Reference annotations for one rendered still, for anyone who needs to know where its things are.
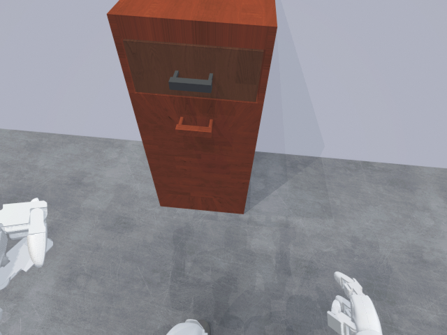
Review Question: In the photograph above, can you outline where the drawer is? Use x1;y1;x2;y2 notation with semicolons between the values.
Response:
123;39;264;102

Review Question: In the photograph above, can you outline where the handle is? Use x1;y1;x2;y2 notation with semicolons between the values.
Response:
175;124;212;138
168;70;213;93

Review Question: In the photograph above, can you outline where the right robot hand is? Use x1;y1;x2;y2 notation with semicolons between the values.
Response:
327;271;382;335

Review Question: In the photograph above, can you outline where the left robot hand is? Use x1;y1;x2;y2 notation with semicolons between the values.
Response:
0;198;53;290

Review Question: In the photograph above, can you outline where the cabinet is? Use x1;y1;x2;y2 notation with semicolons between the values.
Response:
107;0;277;214

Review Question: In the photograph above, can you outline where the robot left shin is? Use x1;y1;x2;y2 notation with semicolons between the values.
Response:
186;320;203;329

